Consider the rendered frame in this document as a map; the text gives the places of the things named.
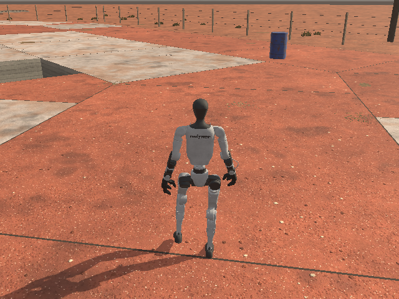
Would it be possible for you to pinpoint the right robot forearm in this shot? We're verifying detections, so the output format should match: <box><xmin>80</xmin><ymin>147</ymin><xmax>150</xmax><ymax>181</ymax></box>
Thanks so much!
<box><xmin>224</xmin><ymin>150</ymin><xmax>236</xmax><ymax>175</ymax></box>

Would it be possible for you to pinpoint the robot left thigh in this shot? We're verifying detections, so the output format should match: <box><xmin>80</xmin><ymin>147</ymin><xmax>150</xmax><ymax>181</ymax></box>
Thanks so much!
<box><xmin>178</xmin><ymin>173</ymin><xmax>191</xmax><ymax>205</ymax></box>

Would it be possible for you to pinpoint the left robot hand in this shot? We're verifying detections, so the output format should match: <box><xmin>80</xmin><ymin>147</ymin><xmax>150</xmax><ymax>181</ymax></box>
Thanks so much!
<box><xmin>161</xmin><ymin>179</ymin><xmax>176</xmax><ymax>195</ymax></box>

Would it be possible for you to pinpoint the robot left shin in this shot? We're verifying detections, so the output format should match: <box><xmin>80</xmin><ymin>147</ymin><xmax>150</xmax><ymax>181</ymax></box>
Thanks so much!
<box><xmin>176</xmin><ymin>194</ymin><xmax>185</xmax><ymax>235</ymax></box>

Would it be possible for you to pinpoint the right robot hand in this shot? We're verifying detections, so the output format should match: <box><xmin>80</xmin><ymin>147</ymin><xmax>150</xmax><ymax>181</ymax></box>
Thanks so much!
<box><xmin>223</xmin><ymin>173</ymin><xmax>237</xmax><ymax>186</ymax></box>

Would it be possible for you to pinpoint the left robot forearm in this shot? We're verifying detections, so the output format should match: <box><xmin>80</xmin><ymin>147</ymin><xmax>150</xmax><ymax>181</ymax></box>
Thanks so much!
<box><xmin>163</xmin><ymin>151</ymin><xmax>176</xmax><ymax>181</ymax></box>

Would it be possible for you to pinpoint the left robot upper arm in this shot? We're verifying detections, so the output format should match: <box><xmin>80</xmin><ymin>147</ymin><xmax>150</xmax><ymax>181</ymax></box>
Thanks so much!
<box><xmin>171</xmin><ymin>126</ymin><xmax>187</xmax><ymax>161</ymax></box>

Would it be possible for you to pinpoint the right robot upper arm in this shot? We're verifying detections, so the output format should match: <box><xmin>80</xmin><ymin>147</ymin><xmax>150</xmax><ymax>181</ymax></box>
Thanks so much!
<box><xmin>213</xmin><ymin>126</ymin><xmax>230</xmax><ymax>159</ymax></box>

